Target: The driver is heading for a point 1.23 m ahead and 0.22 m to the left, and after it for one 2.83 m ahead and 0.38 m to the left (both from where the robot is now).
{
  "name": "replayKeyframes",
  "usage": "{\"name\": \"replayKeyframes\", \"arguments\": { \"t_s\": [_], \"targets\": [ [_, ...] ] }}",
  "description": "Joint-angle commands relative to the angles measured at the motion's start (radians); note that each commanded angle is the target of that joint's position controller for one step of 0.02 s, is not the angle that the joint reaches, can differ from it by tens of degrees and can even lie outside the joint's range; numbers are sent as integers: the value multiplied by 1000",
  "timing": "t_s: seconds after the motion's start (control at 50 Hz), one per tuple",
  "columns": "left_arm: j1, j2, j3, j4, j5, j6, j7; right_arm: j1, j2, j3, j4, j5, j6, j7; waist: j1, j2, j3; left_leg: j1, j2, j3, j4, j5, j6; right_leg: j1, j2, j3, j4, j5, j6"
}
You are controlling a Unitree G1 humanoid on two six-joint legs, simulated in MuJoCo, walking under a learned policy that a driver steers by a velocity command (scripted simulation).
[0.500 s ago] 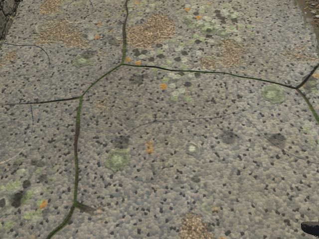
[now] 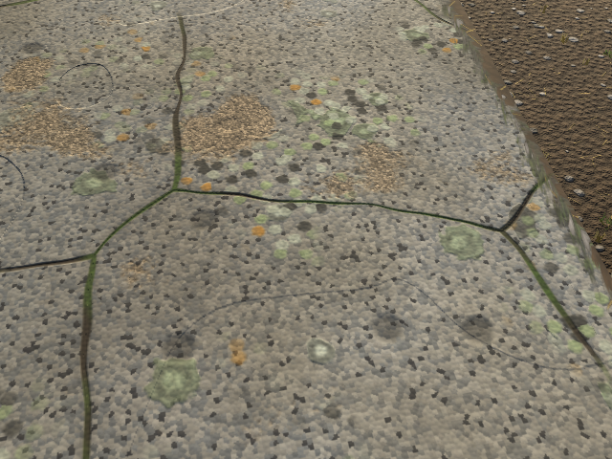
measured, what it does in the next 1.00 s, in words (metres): walks ahead: left foot, then right foot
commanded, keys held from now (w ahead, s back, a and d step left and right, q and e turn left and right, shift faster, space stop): w+q+shift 0.38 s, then w+shift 0.02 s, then w+e+shift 0.60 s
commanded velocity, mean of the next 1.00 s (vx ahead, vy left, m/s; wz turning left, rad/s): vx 0.87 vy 0.00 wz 0.11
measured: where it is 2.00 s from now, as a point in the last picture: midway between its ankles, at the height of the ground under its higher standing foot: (218, 138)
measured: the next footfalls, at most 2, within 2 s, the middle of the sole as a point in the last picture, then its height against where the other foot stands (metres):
left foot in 0.40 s outside the picture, level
right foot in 0.88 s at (166, 360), level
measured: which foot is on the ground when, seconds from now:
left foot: down 0.00-0.00, up 0.02-0.38, down 0.40-0.88, up 0.90-1.00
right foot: down 0.00-0.42, up 0.44-0.86, down 0.88-1.00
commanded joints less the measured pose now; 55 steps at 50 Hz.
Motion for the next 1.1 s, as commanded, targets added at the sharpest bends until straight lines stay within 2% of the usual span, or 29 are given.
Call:
{"name": "replayKeyframes", "arguments": {
  "t_s": [0.02,0.04,0.08,0.1,0.12,0.18,0.3,0.36,0.38,0.4,0.42,0.44,0.46,0.48,0.5,0.54,0.64,0.72,0.8,0.84,0.86,0.88,0.9,0.92,0.94,0.96,0.98,1.04,1.1],
  "targets": [
    [261,223,86,33,14,-53,5,-258,-76,-25,-199,28,-23,-16,169,-42,-26,-587,-3,-1,122,-221,-50,511,-292,263,-222,-161,-125],
    [176,224,90,21,10,-60,2,-236,-93,-23,-216,29,-39,-8,120,-155,40,-682,76,17,348,-180,-30,411,-445,466,-263,-252,-187],
    [100,127,61,-14,3,-68,14,-151,-117,-28,-190,27,-48,15,66,-121,68,-725,159,49,548,-96,-28,340,-440,380,-275,-225,-179],
    [152,149,54,18,74,-50,8,-225,-153,-45,-188,-91,-16,52,94,-24,70,-706,133,122,607,-70,-20,284,-414,309,-307,-232,-164],
    [167,167,58,30,72,-47,6,-220,-129,-41,-199,-97,-2,77,88,-54,93,-724,139,141,671,-47,-18,269,-379,224,-319,-166,-145],
    [212,167,51,68,47,-62,-3,-229,-114,-29,-203,-71,11,113,81,-95,121,-721,176,146,729,29,-9,222,-335,41,-350,1,-101],
    [264,180,43,133,50,-70,-3,-384,-88,6,-250,-70,12,140,97,-95,197,-529,174,319,395,85,54,179,-316,-242,-386,320,-59],
    [278,241,47,159,48,-56,5,-241,-107,-2,-208,-66,11,109,-11,-134,53,-208,22,433,319,-58,141,229,-331,-342,-57,1269,-40],
    [270,281,57,153,45,-44,5,-66,-144,-22,-165,-60,4,96,-104,-156,-60,5,-32,427,308,-112,169,182,-355,-336,180,1402,-44],
    [239,285,53,135,41,-45,3,171,-200,-54,-89,-67,-2,79,-225,-122,-179,357,-42,325,217,-73,201,-17,-343,-323,483,1261,-26],
    [311,127,14,103,45,-50,-19,156,-301,-81,-52,-77,-2,58,-127,128,-231,649,187,-41,83,-300,222,-391,-217,-299,841,225,-2],
    [271,114,1,28,24,-68,-31,196,-372,-90,-84,-60,0,49,-127,221,-406,735,425,-624,-178,-490,283,-569,-94,-132,1092,-100,16],
    [89,194,20,4,18,-71,-23,189,-338,-91,-64,-63,-2,44,-178,53,-293,645,395,-569,-248,-429,234,-654,-126,-30,1128,61,-5],
    [106,160,9,10,0,-72,-18,163,-301,-80,-30,-73,-13,29,-115,50,-140,487,412,-429,-244,-277,219,-659,-157,-57,1101,113,-14],
    [129,136,-2,43,9,-66,-20,114,-233,-61,-21,-81,-34,26,-66,-29,-49,301,373,-291,-241,-161,191,-584,-204,-48,1017,148,-19],
    [228,100,-8,98,21,-20,-38,42,-161,-32,-12,-72,-69,27,27,23,6,73,319,-102,-300,-88,152,-428,-227,-10,923,164,-18],
    [64,64,-3,105,-2,18,-59,96,-103,-14,56,-50,-126,46,5,62,174,48,205,220,-434,288,1,-553,-167,-27,687,341,-35],
    [-55,37,-19,79,0,-8,-77,124,-72,9,87,-43,-142,31,-5,49,157,175,170,403,-443,769,-39,-534,-99,-196,436,509,-73],
    [10,75,-19,99,5,1,-84,110,-152,-2,103,-43,-142,-21,67,104,32,356,229,457,-277,1402,-83,-306,7,-312,264,549,-117],
    [249,158,13,163,12,20,-73,45,-210,-20,85,-59,-111,-51,205,131,-79,369,268,442,49,1619,-94,-65,69,-311,263,428,-150],
    [488,208,41,229,15,27,-62,-52,-235,-29,57,-72,-93,-56,330,123,-138,248,278,418,368,1576,-87,148,40,-224,238,361,-211],
    [633,237,67,272,-6,25,-44,-148,-221,-35,48,-62,-76,-41,418,-19,-129,60,136,439,902,857,-70,307,-36,-110,91,386,-303],
    [524,219,60,297,-13,34,-32,-215,-25,22,-11,-91,-96,-11,267,-263,14,-376,-34,343,1266,-219,-54,349,-57,21,254,471,-318],
    [355,239,52,224,15,24,-27,-50,33,51,-98,-60,-110,1,67,-227,-109,-614,-6,137,1348,-258,-65,443,-198,454,130,329,-474],
    [309,213,58,178,19,24,-17,-38,-34,61,-119,-84,-140,16,71,-99,-136,-640,39,44,1214,-185,-37,387,-303,716,-157,-109,-485],
    [260,166,51,172,28,20,-13,-62,-101,52,-100,-94,-149,24,25,82,-7,-602,97,53,1073,-97,-22,199,-295,701,-268,-265,-423],
    [221,166,47,172,25,9,-12,-82,-111,50,-100,-110,-138,23,-21,123,69,-546,127,68,972,-89,-35,40,-260,640,-289,-227,-386],
    [182,177,42,159,18,-43,-12,-142,-103,67,-117,-117,-72,23,-56,127,165,-347,203,130,657,-17,-97,-302,-119,415,-336,-39,-344],
    [204,194,60,160,5,-56,-18,-289,-67,84,-173,-74,-71,35,20,38,143,-203,210,173,310,225,-115,-333,-40,281,-321,197,-293]
  ]
}}
Velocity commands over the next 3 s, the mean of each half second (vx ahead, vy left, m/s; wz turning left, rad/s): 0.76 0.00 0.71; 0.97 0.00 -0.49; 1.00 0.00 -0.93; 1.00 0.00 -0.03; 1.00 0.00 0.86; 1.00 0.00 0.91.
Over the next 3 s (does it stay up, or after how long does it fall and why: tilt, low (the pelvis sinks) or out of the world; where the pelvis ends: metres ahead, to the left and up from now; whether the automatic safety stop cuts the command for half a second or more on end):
stays up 2.42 0.24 -0.03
